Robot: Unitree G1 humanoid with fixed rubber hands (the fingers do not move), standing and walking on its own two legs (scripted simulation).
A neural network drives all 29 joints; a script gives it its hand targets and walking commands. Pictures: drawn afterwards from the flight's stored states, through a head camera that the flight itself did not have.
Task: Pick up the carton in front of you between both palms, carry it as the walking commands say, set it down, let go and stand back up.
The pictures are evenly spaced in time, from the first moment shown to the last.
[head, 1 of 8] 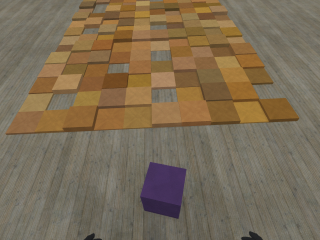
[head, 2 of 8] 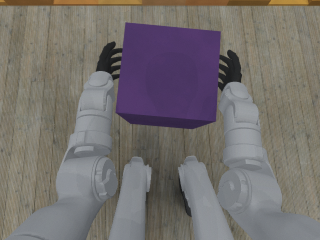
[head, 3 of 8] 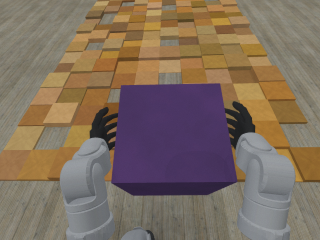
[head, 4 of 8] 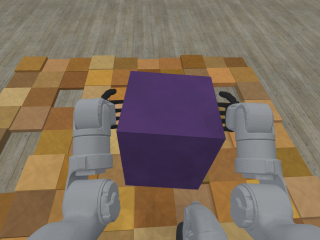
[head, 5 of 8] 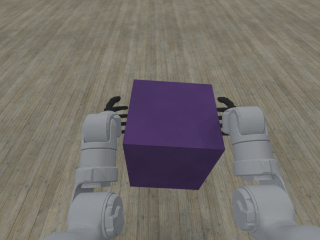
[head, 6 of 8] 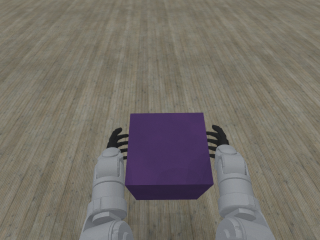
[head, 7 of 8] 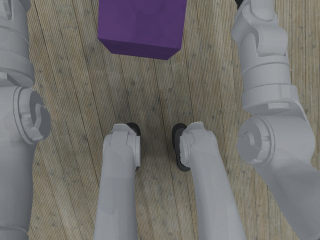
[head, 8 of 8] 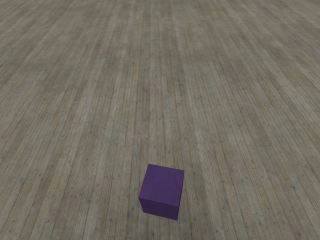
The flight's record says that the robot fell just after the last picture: no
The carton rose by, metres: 0.80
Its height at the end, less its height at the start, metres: +0.00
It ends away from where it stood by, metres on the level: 6.23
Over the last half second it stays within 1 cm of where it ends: yes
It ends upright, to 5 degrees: yes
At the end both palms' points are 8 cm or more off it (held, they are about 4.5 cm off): yes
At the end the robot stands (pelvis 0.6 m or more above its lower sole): yes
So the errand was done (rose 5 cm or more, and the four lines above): yes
